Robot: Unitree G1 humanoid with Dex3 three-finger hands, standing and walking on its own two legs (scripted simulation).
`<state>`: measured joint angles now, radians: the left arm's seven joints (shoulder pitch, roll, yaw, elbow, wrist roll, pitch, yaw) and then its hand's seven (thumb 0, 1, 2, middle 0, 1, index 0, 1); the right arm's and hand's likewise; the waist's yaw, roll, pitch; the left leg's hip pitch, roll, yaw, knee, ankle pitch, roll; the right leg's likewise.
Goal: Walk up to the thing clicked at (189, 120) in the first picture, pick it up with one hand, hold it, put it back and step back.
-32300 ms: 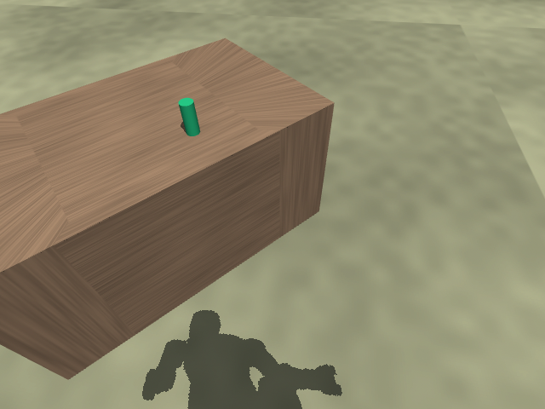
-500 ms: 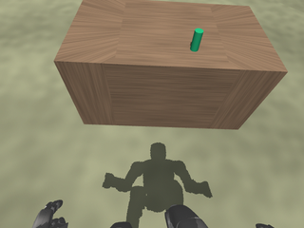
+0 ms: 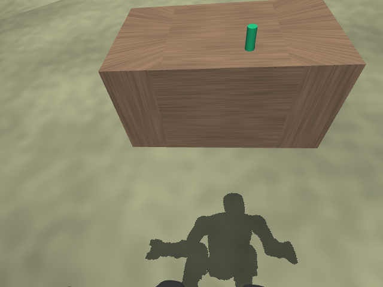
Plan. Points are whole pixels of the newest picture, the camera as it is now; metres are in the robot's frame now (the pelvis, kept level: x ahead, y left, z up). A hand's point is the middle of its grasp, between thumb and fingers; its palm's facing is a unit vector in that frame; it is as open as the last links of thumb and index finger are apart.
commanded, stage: step back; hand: right
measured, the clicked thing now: (250, 38) +1.15 -0.22 -0.10
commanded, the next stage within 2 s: stand in 0.92 s
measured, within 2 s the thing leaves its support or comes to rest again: neither
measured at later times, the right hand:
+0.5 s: hand out of the picture +0.08 -0.28 -0.15, palm faces -0.07 +0.92 -0.38, open 7.4 cm
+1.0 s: hand (308, 284) +0.15 -0.22 -0.14, palm faces -0.03 +0.94 -0.33, open 7.4 cm
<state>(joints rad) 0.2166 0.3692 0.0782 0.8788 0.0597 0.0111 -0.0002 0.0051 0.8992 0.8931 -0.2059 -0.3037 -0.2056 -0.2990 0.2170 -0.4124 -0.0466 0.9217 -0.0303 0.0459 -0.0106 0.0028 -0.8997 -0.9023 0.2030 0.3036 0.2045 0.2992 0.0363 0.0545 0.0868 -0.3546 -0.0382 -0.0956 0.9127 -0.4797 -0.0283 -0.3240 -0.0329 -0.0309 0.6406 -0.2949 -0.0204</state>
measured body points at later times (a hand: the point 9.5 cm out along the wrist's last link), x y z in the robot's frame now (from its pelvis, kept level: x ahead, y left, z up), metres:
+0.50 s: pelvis +0.00 -0.01 +0.01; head +0.01 -0.02 +0.46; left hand +0.03 +0.30 -0.11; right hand +0.08 -0.33 -0.12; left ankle +0.00 +0.12 -0.69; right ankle +0.01 -0.12 -0.73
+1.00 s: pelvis +0.03 +0.02 +0.01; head +0.05 +0.03 +0.46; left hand +0.11 +0.33 -0.12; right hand +0.15 -0.26 -0.11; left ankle +0.07 +0.15 -0.72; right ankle +0.01 -0.11 -0.72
